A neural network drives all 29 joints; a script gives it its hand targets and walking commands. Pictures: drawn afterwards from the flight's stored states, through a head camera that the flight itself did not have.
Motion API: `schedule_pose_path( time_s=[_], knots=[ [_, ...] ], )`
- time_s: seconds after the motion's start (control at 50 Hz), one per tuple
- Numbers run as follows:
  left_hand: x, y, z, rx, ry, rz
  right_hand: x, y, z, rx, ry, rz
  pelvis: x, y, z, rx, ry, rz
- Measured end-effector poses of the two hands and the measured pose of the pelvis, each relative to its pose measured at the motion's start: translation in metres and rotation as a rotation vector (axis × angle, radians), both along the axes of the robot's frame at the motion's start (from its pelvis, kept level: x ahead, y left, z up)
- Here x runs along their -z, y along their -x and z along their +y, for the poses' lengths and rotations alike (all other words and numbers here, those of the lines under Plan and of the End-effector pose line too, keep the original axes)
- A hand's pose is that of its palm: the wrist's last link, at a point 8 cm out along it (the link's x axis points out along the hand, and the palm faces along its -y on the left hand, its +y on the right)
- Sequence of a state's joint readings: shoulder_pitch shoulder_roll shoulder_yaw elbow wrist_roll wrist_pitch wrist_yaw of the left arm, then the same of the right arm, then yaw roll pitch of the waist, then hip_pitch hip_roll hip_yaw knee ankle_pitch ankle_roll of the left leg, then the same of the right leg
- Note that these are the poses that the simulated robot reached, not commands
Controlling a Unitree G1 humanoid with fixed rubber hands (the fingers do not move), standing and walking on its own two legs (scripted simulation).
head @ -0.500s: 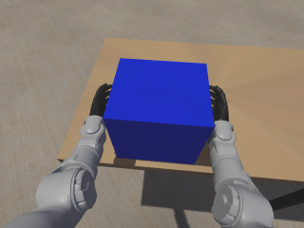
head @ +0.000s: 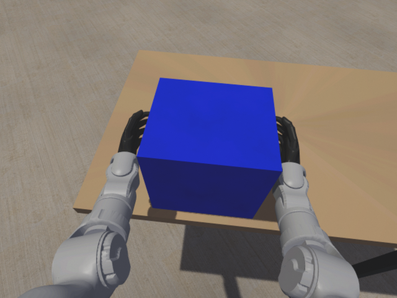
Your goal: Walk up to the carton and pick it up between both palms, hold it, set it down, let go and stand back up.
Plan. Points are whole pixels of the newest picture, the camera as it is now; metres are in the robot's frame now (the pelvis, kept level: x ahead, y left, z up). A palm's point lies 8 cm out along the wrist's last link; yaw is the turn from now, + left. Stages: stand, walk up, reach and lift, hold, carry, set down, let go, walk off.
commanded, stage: reach and lift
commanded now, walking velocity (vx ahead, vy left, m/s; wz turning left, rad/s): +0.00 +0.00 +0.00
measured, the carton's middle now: (208, 151) +0.42 -0.04 +0.01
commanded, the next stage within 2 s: none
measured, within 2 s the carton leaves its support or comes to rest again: leaves its support in 0.44 s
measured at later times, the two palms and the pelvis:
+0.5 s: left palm (125, 152) +0.40 +0.14 +0.05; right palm (287, 155) +0.38 -0.19 +0.06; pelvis +0.00 +0.00 +0.00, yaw +1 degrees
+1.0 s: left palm (118, 153) +0.38 +0.15 +0.07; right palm (286, 153) +0.38 -0.18 +0.07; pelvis -0.01 -0.01 +0.00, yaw +2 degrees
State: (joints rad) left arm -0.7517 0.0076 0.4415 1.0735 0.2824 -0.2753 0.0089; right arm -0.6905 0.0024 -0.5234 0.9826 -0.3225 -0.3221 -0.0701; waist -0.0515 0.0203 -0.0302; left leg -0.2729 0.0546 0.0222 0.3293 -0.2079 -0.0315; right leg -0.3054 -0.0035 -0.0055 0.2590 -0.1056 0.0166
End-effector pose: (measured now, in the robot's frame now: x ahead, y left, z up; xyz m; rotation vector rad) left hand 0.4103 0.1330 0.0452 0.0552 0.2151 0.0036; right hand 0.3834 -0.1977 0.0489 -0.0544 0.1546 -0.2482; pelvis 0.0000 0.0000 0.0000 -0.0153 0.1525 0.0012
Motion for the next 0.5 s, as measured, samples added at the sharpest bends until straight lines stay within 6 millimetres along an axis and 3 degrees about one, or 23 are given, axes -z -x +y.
schedule_pose_path(
  time_s=[0.24, 0.5],
  knots=[
    [0.000, 0.001, 0.000, -0.002, -0.008, -0.005, 0.000, 0.000, 0.000, -0.002, -0.002, -0.007, 0.000, -0.003, -0.001, -0.009, 0.000, 0.015],
    [-0.005, 0.015, 0.007, -0.029, 0.008, -0.082, -0.009, 0.005, 0.007, -0.034, 0.035, -0.084, 0.000, 0.004, -0.003, -0.025, -0.001, 0.037]
  ],
)
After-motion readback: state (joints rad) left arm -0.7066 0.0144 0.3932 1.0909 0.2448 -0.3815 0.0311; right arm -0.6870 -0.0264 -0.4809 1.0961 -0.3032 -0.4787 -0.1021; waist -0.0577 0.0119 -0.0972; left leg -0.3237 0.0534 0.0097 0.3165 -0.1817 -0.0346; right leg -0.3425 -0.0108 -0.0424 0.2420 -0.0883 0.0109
